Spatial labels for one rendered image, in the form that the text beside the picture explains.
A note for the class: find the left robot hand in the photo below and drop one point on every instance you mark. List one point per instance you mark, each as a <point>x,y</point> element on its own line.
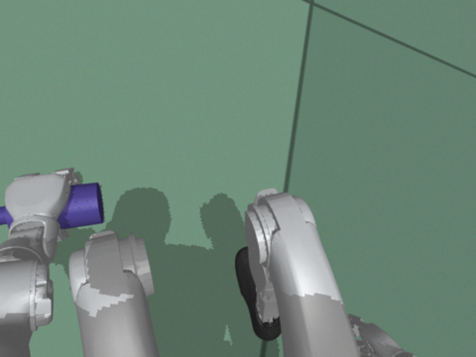
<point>41,195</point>

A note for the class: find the left robot arm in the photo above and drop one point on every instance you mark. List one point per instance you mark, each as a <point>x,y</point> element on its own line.
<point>26,290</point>

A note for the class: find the right robot foot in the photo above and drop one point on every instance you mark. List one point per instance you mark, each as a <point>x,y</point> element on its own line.
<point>266,331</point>

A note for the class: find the bottle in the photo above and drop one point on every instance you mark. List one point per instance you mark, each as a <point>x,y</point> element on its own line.
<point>84,207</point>

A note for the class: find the right robot hand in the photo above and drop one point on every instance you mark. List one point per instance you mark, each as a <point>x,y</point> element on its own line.
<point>375,341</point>

